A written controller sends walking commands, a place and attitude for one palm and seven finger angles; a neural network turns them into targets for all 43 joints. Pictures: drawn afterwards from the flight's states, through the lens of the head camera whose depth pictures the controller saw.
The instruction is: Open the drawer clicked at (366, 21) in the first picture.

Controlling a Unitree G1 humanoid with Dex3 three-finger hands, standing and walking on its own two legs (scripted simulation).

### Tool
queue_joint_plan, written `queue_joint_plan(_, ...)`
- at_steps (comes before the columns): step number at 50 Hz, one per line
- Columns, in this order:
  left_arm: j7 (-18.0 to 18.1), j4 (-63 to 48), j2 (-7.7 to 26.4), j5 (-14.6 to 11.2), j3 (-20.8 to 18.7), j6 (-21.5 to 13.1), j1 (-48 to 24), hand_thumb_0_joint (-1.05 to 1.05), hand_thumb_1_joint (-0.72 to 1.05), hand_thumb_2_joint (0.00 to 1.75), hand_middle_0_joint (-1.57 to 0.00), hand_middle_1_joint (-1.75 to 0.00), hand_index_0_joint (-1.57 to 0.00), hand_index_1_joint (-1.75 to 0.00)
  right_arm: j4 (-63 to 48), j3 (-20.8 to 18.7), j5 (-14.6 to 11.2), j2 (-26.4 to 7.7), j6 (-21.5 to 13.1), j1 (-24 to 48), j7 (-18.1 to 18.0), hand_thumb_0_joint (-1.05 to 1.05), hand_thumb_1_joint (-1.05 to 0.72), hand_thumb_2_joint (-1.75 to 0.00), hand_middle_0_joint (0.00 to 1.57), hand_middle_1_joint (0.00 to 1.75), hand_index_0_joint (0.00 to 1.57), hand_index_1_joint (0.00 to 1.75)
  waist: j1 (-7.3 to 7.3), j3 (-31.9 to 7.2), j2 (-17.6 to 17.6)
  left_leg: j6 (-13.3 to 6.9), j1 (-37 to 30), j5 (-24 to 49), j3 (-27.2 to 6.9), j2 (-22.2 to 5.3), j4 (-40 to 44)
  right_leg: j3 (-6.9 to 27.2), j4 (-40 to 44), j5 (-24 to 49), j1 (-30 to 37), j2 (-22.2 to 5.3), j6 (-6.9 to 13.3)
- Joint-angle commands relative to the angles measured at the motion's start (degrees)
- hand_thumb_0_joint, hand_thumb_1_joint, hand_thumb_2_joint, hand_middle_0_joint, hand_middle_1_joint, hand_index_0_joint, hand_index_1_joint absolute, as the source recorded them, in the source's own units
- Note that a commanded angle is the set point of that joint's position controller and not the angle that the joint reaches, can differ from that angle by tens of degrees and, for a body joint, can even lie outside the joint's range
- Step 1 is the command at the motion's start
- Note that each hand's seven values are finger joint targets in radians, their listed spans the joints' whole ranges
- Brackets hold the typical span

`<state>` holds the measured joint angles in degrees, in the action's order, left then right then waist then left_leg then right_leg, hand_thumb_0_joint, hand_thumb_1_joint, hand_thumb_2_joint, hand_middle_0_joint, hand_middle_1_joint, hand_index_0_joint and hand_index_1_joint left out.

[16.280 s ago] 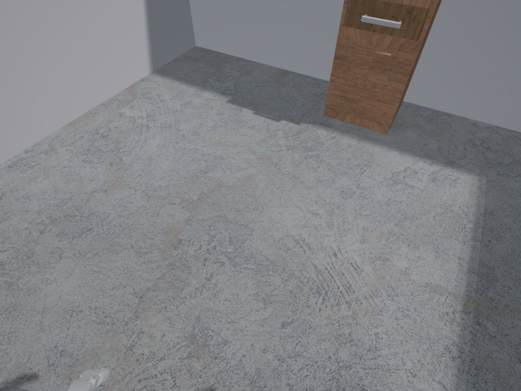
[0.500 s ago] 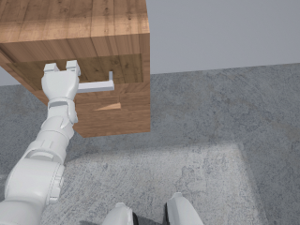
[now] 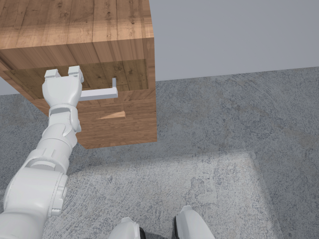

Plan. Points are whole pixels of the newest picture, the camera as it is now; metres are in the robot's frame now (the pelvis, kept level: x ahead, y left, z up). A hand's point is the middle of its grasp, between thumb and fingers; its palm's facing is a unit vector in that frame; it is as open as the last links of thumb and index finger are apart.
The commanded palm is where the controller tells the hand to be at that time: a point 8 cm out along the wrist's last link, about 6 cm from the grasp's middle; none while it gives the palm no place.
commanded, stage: move the hooked fingers above the handle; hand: left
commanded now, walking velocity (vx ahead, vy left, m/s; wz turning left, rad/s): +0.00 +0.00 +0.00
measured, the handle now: (85, 89) +0.55 +0.18 -0.06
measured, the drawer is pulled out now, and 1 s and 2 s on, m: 0.00 0.00 0.01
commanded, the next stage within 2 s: lower the fingers behind the handle in 0.38 s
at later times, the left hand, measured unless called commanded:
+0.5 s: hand (78, 96) +0.50 +0.19 -0.01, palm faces +0.02 +0.05 -1.00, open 13.9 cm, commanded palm +0.48 +0.19 +0.05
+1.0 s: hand (78, 104) +0.50 +0.20 -0.05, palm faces +0.01 +0.01 -1.00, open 13.9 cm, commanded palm +0.48 +0.19 +0.01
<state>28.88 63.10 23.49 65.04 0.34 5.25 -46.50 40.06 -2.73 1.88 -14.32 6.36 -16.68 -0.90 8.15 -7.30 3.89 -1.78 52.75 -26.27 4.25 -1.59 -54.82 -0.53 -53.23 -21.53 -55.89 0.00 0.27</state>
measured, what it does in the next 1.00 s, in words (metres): stands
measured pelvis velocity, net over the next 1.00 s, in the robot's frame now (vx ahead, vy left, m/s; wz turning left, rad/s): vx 0.00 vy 0.00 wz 0.02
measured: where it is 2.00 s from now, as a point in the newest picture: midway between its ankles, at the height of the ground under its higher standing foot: outside the picture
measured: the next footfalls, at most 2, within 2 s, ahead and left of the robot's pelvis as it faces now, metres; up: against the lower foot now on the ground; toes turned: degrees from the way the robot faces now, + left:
none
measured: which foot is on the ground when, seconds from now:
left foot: down 0.00-1.00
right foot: down 0.00-1.00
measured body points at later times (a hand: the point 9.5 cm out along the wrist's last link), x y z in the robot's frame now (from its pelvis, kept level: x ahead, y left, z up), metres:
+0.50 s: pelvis +0.00 +0.00 -0.01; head +0.14 -0.02 +0.42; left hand +0.49 +0.18 +0.04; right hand +0.01 -0.27 -0.15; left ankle -0.01 +0.10 -0.68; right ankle +0.02 -0.12 -0.68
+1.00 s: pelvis +0.00 +0.00 -0.03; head +0.16 -0.01 +0.39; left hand +0.49 +0.20 +0.00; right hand +0.01 -0.28 -0.16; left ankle -0.01 +0.10 -0.68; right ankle +0.02 -0.12 -0.68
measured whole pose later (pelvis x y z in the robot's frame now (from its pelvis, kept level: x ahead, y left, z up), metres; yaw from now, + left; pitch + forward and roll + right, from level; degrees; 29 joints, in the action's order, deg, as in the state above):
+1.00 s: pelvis +0.00 +0.00 -0.03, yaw +1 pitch +29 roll -1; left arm 31.2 62.4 24.9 67.4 -0.8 -1.4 -47.9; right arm 42.1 -4.3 3.8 -14.8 3.5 -17.5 0.4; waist 8.5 -9.3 3.7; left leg -1.2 63.2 -29.6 1.9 -1.9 -63.7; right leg -2.7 -60.8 -24.7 -65.2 0.0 0.8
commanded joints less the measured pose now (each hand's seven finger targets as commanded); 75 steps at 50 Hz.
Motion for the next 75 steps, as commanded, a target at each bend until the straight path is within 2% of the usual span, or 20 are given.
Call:
queue_joint_plan(1,-3.48,-16.75,12.85,-4.34,1.58,-0.80,-32.86,0.00,-0.50,0.30,-0.30,-1.20,-0.30,-1.20,-2.60,-3.97,-0.28,-8.97,-1.81,-10.48,-1.79,0.00,-0.90,-0.90,0.20,0.30,0.20,0.30,3.02,-39.26,-2.26,-1.12,-21.03,24.97,-3.35,2.56,6.06,0.39,8.38,25.42,27.39,1.92,0.31)
queue_joint_plan(6,-11.03,-13.45,-2.27,-5.79,13.84,-8.77,-29.66,0.00,-0.50,0.30,-0.30,-1.20,-0.30,-1.20,0.63,-4.08,-0.03,-8.43,-4.17,-12.29,-2.79,0.00,-0.90,-0.90,0.20,0.30,0.20,0.30,5.93,-23.75,-2.56,-0.97,-24.17,20.75,-5.47,1.61,6.81,-1.34,10.83,14.76,13.57,2.33,0.82)
queue_joint_plan(8,-10.95,-11.09,-0.29,-4.60,11.82,-10.99,-29.14,0.00,-0.50,0.30,-0.30,-1.20,-0.30,-1.20,1.76,-3.99,0.18,-8.64,-4.27,-12.30,-2.42,0.00,-0.90,-0.90,0.20,0.30,0.20,0.30,4.99,-18.93,-0.99,-0.45,-21.71,18.27,-6.34,1.42,6.40,-1.92,9.44,10.99,8.71,2.44,1.46)
queue_joint_plan(11,-7.74,-7.80,7.48,-2.61,3.40,-12.03,-25.28,0.00,-0.50,0.30,-0.30,-1.20,-0.30,-1.20,1.19,-3.45,0.70,-8.86,-3.81,-12.22,-1.32,0.00,-0.90,-0.90,0.20,0.30,0.20,0.30,1.13,-19.04,3.59,0.20,-18.31,20.89,-6.25,1.88,5.66,-2.32,6.73,11.63,8.30,2.57,2.67)
queue_joint_plan(13,-3.87,-5.45,11.97,-1.28,-1.15,-10.89,-23.77,0.00,-0.50,0.30,-0.30,-1.20,-0.30,-1.20,0.39,-2.69,1.10,-8.77,-3.39,-11.28,-0.48,0.00,-0.90,-0.90,0.20,0.30,0.20,0.30,-0.14,-19.45,2.81,0.03,-13.50,20.83,-5.51,2.09,4.48,-2.20,4.72,12.41,8.97,2.51,2.82)
queue_joint_plan(16,2.71,-7.52,18.84,1.05,-7.03,-6.75,-23.93,0.00,-0.50,0.30,-0.30,-1.20,-0.30,-1.20,-1.80,-2.22,1.76,-8.92,-2.81,-9.07,0.27,0.00,-0.90,-0.90,0.20,0.30,0.20,0.30,-2.85,-25.70,1.18,-0.13,-9.04,23.01,-4.27,2.78,3.16,-1.74,1.89,16.64,14.47,2.36,2.61)
queue_joint_plan(20,6.51,-9.51,18.25,2.89,-4.84,0.76,-26.61,0.00,-0.50,0.30,-0.30,-1.20,-0.30,-1.20,-3.24,-2.61,1.40,-9.19,-2.07,-8.18,0.77,0.00,-0.90,-0.90,0.20,0.30,0.20,0.30,-2.30,-33.57,1.72,0.15,-12.28,25.63,-3.06,2.62,2.85,-1.48,1.92,20.81,19.04,2.40,1.94)
queue_joint_plan(25,0.55,-10.75,16.86,-2.14,-1.81,4.59,-32.71,0.00,-0.50,0.30,-0.30,-1.20,-0.30,-1.20,-2.35,-3.25,-0.12,-9.64,-1.14,-9.85,-0.55,0.00,-0.90,-0.90,0.20,0.30,0.20,0.30,1.63,-38.16,-2.83,-0.77,-17.10,23.48,-3.24,2.44,5.50,-0.45,6.63,22.52,25.75,2.25,0.46)
queue_joint_plan(27,-3.61,-10.37,12.36,-3.90,2.02,2.20,-32.89,0.00,-0.50,0.30,-0.30,-1.20,-0.30,-1.20,-1.32,-3.51,-0.28,-9.61,-1.82,-11.40,-1.35,0.00,-0.90,-0.90,0.20,0.30,0.20,0.30,3.47,-36.25,-3.56,-1.01,-19.47,23.36,-4.12,2.04,5.82,-0.50,7.90,21.70,23.44,2.17,0.31)
queue_joint_plan(31,-10.75,-6.76,5.35,-4.47,8.02,-5.37,-28.61,0.00,-0.50,0.30,-0.30,-1.20,-0.30,-1.20,0.24,-3.22,-0.33,-9.12,-3.68,-12.57,-2.75,0.00,-0.90,-0.90,0.20,0.30,0.20,0.30,5.14,-23.65,-5.40,-1.46,-16.07,18.02,-4.50,1.95,5.76,-0.60,9.20,16.08,16.63,2.10,0.58)
queue_joint_plan(36,-10.62,-6.28,10.32,-1.95,2.59,-13.84,-23.69,0.00,-0.50,0.30,-0.30,-1.20,-0.30,-1.20,0.59,-2.94,0.56,-8.72,-4.18,-12.65,-2.12,0.00,-0.90,-0.90,0.20,0.30,0.20,0.30,1.93,-20.06,0.65,-0.96,-11.30,18.18,-4.84,2.18,2.20,-1.00,4.64,13.21,9.31,2.38,2.15)
queue_joint_plan(41,-1.27,-9.49,17.94,0.88,-5.83,-13.61,-22.48,0.00,-0.50,0.30,-0.30,-1.20,-0.30,-1.20,-0.77,-2.98,2.00,-8.74,-3.92,-11.62,-0.46,0.00,-0.90,-0.90,0.20,0.30,0.20,0.30,-1.23,-28.00,2.95,-0.43,-7.09,24.00,-4.61,2.26,-1.95,-1.21,-1.42,17.93,9.58,2.39,2.38)
queue_joint_plan(46,6.41,-14.38,15.64,2.45,-4.83,-7.31,-29.23,0.00,-0.50,0.30,-0.30,-1.20,-0.30,-1.20,-0.68,-4.11,2.53,-8.95,-3.62,-11.48,1.14,0.00,-0.90,-0.90,0.20,0.30,0.20,0.30,0.63,-38.26,5.18,0.17,-12.74,30.27,-5.07,1.62,-4.56,-1.70,-3.08,22.10,9.87,2.54,1.84)
queue_joint_plan(51,3.05,-15.38,13.49,-0.42,-1.45,-2.26,-32.09,0.00,-0.50,0.30,-0.30,-1.20,-0.30,-1.20,0.48,-4.61,1.74,-9.48,-2.80,-12.77,0.86,0.00,-0.90,-0.90,0.20,0.30,0.20,0.30,2.69,-44.12,3.70,0.05,-18.86,32.09,-5.71,1.54,-3.33,-1.49,-0.46,25.06,14.47,2.46,1.07)
queue_joint_plan(55,-2.67,-10.22,9.21,-2.44,3.10,-2.09,-29.42,0.00,-0.50,0.30,-0.30,-1.20,-0.30,-1.20,1.81,-4.10,1.12,-9.35,-2.91,-13.00,-0.24,0.00,-0.90,-0.90,0.20,0.30,0.20,0.30,4.42,-35.17,0.93,-0.58,-16.60,25.81,-5.49,1.52,-1.43,-1.57,2.51,20.62,12.62,2.68,0.84)
queue_joint_plan(59,-5.99,-3.20,11.23,-2.02,1.99,-5.50,-23.36,0.00,-0.50,0.30,-0.30,-1.20,-0.30,-1.20,1.61,-2.47,1.05,-9.22,-3.21,-11.94,-0.95,0.00,-0.90,-0.90,0.20,0.30,0.20,0.30,3.37,-23.79,-2.90,-1.24,-6.27,17.51,-4.36,2.18,-1.15,-1.02,2.38,15.99,11.46,2.48,1.15)
queue_joint_plan(61,-6.45,-2.04,14.06,-1.57,-0.49,-7.71,-21.00,0.00,-0.50,0.30,-0.30,-1.20,-0.30,-1.20,1.12,-1.96,1.21,-9.23,-3.27,-11.15,-0.86,0.00,-0.90,-0.90,0.20,0.30,0.20,0.30,1.88,-21.55,-1.71,-1.26,-2.79,16.21,-3.75,2.33,-1.86,-0.63,1.17,15.29,10.82,2.37,1.52)
queue_joint_plan(66,-3.71,-5.88,17.88,0.55,-5.02,-11.62,-16.02,0.00,-0.50,0.30,-0.30,-1.20,-0.30,-1.20,-1.53,-2.17,1.83,-8.75,-3.59,-10.26,-0.23,0.00,-0.90,-0.90,0.20,0.30,0.20,0.30,-1.29,-27.58,0.09,-1.06,0.14,19.58,-3.36,2.45,-5.45,-0.27,-3.89,18.91,10.79,2.34,1.93)
queue_joint_plan(73,3.73,-16.13,15.40,1.77,-4.55,-11.89,-24.17,0.00,-0.50,0.30,-0.30,-1.20,-0.30,-1.20,-0.47,-4.31,2.24,-9.23,-4.36,-11.39,0.87,0.00,-0.90,-0.90,0.20,0.30,0.20,0.30,0.51,-39.90,4.52,-0.11,-8.31,25.15,-5.76,1.38,-8.38,-1.30,-6.78,18.98,6.04,2.45,1.66)
queue_joint_plan(75,5.13,-14.25,14.67,1.58,-4.31,-10.01,-25.05,0.00,-0.50,0.30,-0.30,-1.20,-0.30,-1.20,0.94,-4.58,2.34,-9.51,-4.16,-11.73,1.26,0.00,-0.90,-0.90,0.20,0.30,0.20,0.30,1.11,-39.25,4.99,0.19,-9.69,25.90,-6.20,1.14,-8.64,-1.93,-6.79,17.90,3.99,2.47,1.62)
